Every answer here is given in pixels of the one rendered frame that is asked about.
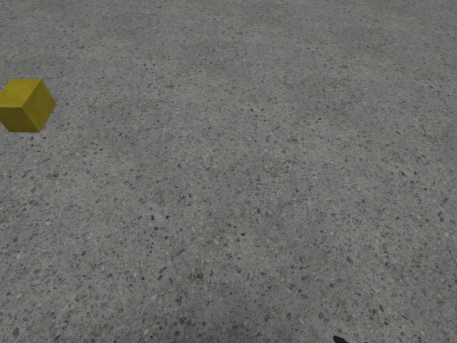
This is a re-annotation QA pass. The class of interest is carton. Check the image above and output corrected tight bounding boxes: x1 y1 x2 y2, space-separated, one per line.
0 79 56 132

